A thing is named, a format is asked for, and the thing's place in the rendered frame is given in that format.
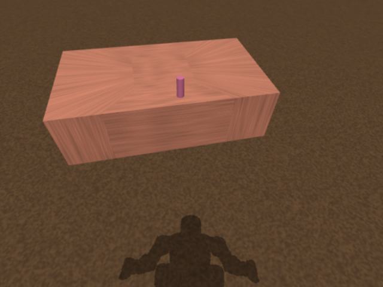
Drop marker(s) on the can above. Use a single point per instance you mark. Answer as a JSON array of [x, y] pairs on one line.
[[180, 86]]

